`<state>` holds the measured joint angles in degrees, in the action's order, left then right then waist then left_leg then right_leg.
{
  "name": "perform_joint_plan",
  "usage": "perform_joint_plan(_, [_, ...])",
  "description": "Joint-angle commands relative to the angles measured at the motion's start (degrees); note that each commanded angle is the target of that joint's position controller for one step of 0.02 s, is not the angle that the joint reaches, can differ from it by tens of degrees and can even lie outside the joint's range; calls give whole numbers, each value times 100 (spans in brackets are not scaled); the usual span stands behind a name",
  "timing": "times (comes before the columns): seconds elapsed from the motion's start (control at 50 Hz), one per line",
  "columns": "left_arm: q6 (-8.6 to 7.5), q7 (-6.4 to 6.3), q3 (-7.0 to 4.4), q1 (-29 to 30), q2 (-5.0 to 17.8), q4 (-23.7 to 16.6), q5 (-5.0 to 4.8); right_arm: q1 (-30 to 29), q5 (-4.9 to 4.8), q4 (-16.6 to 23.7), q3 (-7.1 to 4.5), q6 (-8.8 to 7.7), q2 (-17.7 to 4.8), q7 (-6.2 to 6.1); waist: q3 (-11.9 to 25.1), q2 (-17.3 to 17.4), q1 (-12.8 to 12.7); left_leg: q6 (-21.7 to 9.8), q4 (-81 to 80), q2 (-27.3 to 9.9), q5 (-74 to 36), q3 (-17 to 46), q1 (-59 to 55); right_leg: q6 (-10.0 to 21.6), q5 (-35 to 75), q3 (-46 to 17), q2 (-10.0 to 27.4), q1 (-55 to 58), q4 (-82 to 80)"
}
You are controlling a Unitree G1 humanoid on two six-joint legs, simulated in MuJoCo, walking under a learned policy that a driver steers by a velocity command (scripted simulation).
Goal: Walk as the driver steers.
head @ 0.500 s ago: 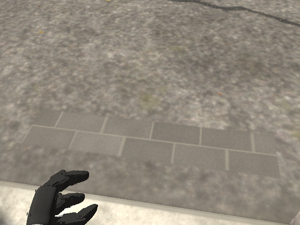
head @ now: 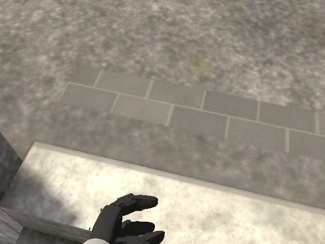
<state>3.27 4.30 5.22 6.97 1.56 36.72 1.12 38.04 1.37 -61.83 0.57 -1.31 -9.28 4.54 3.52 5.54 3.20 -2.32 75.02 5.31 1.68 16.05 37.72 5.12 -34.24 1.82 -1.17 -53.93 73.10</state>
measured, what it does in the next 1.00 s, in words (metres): steps on the spot, turning right: left foot 0.22 m lower, then right foot 0.21 m higher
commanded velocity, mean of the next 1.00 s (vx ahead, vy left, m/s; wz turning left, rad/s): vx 0.06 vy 0.00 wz -0.57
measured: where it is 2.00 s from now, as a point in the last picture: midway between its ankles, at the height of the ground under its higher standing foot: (200, 149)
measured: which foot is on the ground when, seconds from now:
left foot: up 0.00-0.18, down 0.20-0.90, up 0.92-1.00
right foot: down 0.00-0.20, up 0.22-0.82, down 0.84-1.00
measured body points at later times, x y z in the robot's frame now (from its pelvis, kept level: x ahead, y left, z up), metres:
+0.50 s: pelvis -0.01 +0.10 -0.08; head -0.02 +0.11 +0.37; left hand +0.13 +0.30 -0.21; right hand +0.13 -0.15 -0.15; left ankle -0.04 +0.21 -0.83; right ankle -0.06 -0.04 -0.47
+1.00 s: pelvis +0.02 -0.08 -0.02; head +0.04 -0.09 +0.43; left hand +0.23 +0.06 -0.15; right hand -0.03 -0.39 -0.14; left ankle -0.01 +0.16 -0.59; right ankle +0.03 -0.20 -0.61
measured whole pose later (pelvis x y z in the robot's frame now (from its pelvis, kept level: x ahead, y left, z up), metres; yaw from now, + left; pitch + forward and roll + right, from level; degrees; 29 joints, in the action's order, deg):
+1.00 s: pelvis +0.02 -0.08 -0.02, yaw -28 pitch +8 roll +0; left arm -1.8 5.2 2.1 -9.8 11.7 51.3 -0.2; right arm 12.1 1.8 -51.9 -5.6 -3.2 -18.5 4.0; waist 7.4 0.5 0.3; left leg -1.6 82.4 -3.2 5.1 8.8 31.8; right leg 2.4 -35.3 3.2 1.4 -54.6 81.8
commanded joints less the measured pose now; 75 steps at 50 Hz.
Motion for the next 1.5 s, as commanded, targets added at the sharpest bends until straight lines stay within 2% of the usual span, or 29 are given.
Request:
perform_joint_plan(0.02, [-714,57,-281,223,288,465,39,-89,207,770,-17,113,-186,-183,535,204,269,419,1939,-675,1973,303,1812,1189,-1154,-3053,1836,1627,-2927])
perform_joint_plan(0.04, [-977,-23,-146,413,-149,491,-110,-145,316,956,15,109,-286,-207,630,244,491,569,1129,-850,2360,203,1289,649,-732,-2185,1581,1499,-2585])
perform_joint_plan(0.06, [-888,-485,-662,350,581,1222,21,355,-3,1032,-308,149,-108,-432,429,-954,1282,119,1149,-450,1078,-867,-660,575,-719,-1408,1463,564,-2402])
perform_joint_plan(0.08, [-1162,-247,-254,1277,188,148,-56,170,122,824,-100,29,-490,-90,192,311,1043,571,-362,-867,1357,-419,-1684,-545,-429,112,736,-625,-2716])
perform_joint_plan(0.16, [-576,-440,-551,1005,1814,-576,122,935,268,108,-110,-366,-684,598,-1387,253,1208,77,-5045,-349,-2795,-1902,-4114,-501,-210,683,116,-1577,67])
perform_joint_plan(0.2, [-362,-330,-372,-776,1251,-529,-131,-295,43,889,-46,-257,-1031,643,-1333,447,-138,-781,-5960,-868,-3297,-1659,-3314,-243,5,345,-151,-982,1489])
perform_joint_plan(0.24, [-472,-142,-418,-2457,1167,-479,-383,-899,250,1806,-325,-265,-2190,555,362,1497,-863,-2229,-4367,-3286,-9009,135,-3734,-1046,-1626,-329,-599,-1963,6097])
perform_joint_plan(0.28, [-638,-158,-541,-2180,1850,-481,-481,-2070,746,2246,-295,-38,-2316,500,1173,729,-755,-2351,-4509,-3470,-4175,170,-3215,-1149,-287,-904,-682,-3291,8547])
perform_joint_plan(0.3, [-778,-128,-462,-2382,1575,-171,-280,-2713,693,2707,-297,81,-2209,375,563,198,-569,-2643,-5543,-4288,-785,1302,-3216,-1140,759,-1612,-43,-3858,7545])
perform_joint_plan(0.34, [-793,-200,-564,-1775,1872,119,-86,-3001,452,3022,-190,71,-2003,103,-291,-613,-228,-1988,-6548,-3491,2081,708,-2513,-913,1737,-1208,86,-3418,6757])
perform_joint_plan(0.4, [-692,-47,-639,-1437,2035,509,-73,-2973,230,3035,-112,-56,-1648,-221,99,-191,171,-1446,-6585,-2632,1441,-863,-2761,-760,2217,-906,-114,-2386,6005])
perform_joint_plan(0.44, [-676,47,-602,-1102,1873,555,-62,-2510,400,2854,-148,-168,-1653,-278,247,-135,423,-1403,-6451,-2459,486,-1624,-3402,-664,2300,-771,-54,-2430,5575])
perform_joint_plan(0.62, [-490,38,-520,-813,1171,440,-155,-2121,474,1883,-276,-287,-1288,-301,458,331,-38,-1631,-6408,-3102,-3337,-2560,-4965,-100,434,-857,507,-2996,5273])
perform_joint_plan(0.8, [257,215,32,-109,940,-394,103,-2253,649,824,-632,-366,-1882,-236,526,225,-777,-1096,-7359,-3024,-76,-3020,-3913,359,-411,-226,1065,-2320,2044])
perform_joint_plan(0.82, [417,366,111,-76,1024,-345,52,-2430,440,838,-842,-338,-2399,-8,294,591,-820,-1361,-7531,-3367,-215,-2936,-3467,159,-2243,114,540,-1688,1148])
perform_joint_plan(0.84, [392,270,16,-385,1312,-95,-86,-2853,671,1086,-842,-271,-2461,68,451,535,-869,-1332,-7341,-3428,-778,-2924,-3069,247,-485,282,264,-835,880])
perform_joint_plan(0.88, [-94,171,-272,-1159,1708,328,-344,-2763,450,1564,-611,-447,-1899,-5,1546,-6,-937,-618,-5413,-2084,-5028,-3629,-2402,618,2080,-84,-303,1750,263])
perform_joint_plan(0.92, [-252,-23,-727,-4916,3260,1772,-22,-3143,503,1846,-452,-465,-1356,212,3188,-2362,-1638,360,-1642,-992,1193,-2597,847,1235,6035,-4312,1492,6098,-3286])
perform_joint_plan(0.96, [-699,299,-923,-4776,3509,2035,142,-2186,-226,1223,-874,-211,-1594,94,1747,-3039,-1170,49,2278,188,412,513,1241,-272,4810,-4670,1892,4407,-4128])
perform_joint_plan(0.98, [-558,-293,-827,-2255,1922,1344,-203,-2150,-273,1416,-452,-126,-170,-332,1144,-1786,-312,202,3359,-261,789,-3,624,-152,2485,-3622,1661,3243,-3896])
perform_joint_plan(1.0, [-817,128,-699,-2143,2480,1771,-405,-2512,46,908,-500,-198,-655,-49,224,-3323,-362,-478,4101,-209,-442,537,2112,234,-703,-3308,1177,1693,-3494])
perform_joint_plan(1.04, [-652,249,-434,-810,1293,1714,-144,-2188,-29,659,-261,-181,-321,63,406,-995,15,-861,4782,-213,-467,228,2298,600,-1373,-3279,1318,1384,-4089])
perform_joint_plan(1.08, [-658,237,-306,-1115,874,1859,87,-1908,-5,391,-251,-190,-505,103,350,-322,83,-916,4338,-484,-1205,41,2780,608,-304,-2742,1637,2007,-4401])
perform_joint_plan(1.18, [-819,-11,-310,-671,1343,1688,325,-2773,-126,369,-302,-74,-812,397,303,-875,184,-987,6262,-129,67,-856,2378,529,1114,-86,1637,1866,-4950])
perform_joint_plan(1.2, [-1039,-524,-682,-2514,1626,2363,40,-3429,-108,1412,-338,115,-188,-134,-195,-499,197,-511,5442,-247,-203,-1659,3211,117,317,-211,1938,3256,-5100])
perform_joint_plan(1.26, [-1154,-942,-835,-3201,1780,2367,120,-3747,-27,1806,-379,391,-59,-443,-490,-623,-41,-277,5782,-396,656,-1600,4175,-75,769,9,2366,4792,-5484])
perform_joint_plan(1.42, [-1197,-770,-1028,-2796,1916,1448,265,-3824,-114,2939,-575,715,-297,-534,-1143,-1092,229,-475,5804,-613,2373,-1532,4934,94,1173,1166,2733,5838,-6589])
perform_joint_plan(1.48, [-1050,-676,-1051,-2950,1854,1439,208,-4721,-235,3634,-460,843,-296,-540,-1656,-1267,186,-720,4615,-1000,3147,-2098,5111,120,1760,1814,2615,5946,-7175])
perform_joint_plan(1.5, [-960,-677,-1018,-2850,2085,1441,-62,-4414,-365,3681,-249,871,-148,-388,-1499,-1533,465,-1004,1952,-1267,3558,-2589,3650,109,2032,2264,2240,5535,-7753])
Keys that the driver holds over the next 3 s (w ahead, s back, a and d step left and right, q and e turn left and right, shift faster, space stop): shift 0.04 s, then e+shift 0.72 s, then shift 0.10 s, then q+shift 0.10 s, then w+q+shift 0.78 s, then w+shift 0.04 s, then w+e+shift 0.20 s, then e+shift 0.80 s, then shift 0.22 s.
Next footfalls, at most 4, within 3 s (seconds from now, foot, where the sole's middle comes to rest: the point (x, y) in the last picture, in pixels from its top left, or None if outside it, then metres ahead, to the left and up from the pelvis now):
0.20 left None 0.00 0.21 -0.86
0.84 right None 0.05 -0.23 -0.65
1.56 left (190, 208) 0.42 -0.08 -0.44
2.12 right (183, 89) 0.89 -0.10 -0.44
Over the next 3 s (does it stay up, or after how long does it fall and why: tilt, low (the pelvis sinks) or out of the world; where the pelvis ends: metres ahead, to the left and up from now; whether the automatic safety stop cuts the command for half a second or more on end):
stays up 0.95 0.00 0.33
